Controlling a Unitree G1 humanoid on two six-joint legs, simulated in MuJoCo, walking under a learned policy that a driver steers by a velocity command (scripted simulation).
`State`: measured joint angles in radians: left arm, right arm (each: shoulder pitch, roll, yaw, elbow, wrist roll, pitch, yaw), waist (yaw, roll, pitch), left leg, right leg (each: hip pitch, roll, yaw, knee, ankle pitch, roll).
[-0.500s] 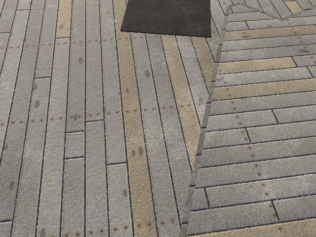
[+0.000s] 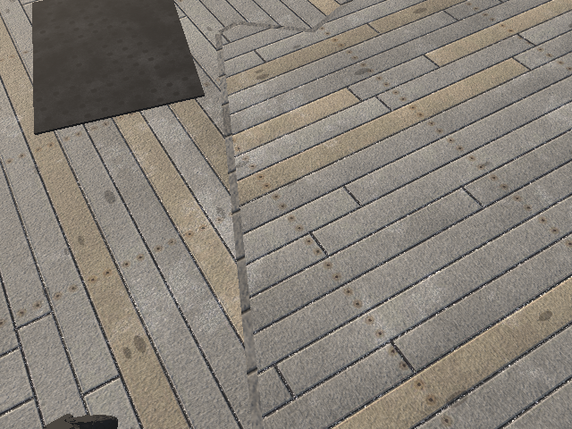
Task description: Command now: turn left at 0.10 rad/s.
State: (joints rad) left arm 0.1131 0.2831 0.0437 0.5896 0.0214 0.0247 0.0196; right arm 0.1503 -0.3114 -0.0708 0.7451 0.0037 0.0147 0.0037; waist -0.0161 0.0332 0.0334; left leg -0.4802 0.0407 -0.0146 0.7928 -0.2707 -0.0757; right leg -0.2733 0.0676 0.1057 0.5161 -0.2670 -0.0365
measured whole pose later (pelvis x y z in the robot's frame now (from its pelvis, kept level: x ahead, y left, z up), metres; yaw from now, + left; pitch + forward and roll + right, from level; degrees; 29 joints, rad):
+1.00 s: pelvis +0.16 +0.18 -0.04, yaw +46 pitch +2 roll +0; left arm 0.50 0.30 0.07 0.88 -0.01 -0.05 0.00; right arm 0.06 -0.27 -0.03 0.57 0.05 -0.02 0.07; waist 0.07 0.00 0.04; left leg -0.60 0.04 0.07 0.73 -0.19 0.11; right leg 0.26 -0.16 -0.35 0.39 -0.47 0.09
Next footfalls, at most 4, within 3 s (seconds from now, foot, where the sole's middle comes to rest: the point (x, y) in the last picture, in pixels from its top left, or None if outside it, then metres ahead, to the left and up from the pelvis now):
0.08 left None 0.07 0.14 -0.77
0.40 right None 0.10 -0.10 -0.77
1.00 left None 0.20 0.39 -0.77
1.48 right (89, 366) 0.63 0.54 -0.77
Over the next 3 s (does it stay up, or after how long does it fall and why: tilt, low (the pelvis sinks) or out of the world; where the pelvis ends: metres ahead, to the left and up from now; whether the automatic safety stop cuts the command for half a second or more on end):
stays up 1.07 0.48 -0.03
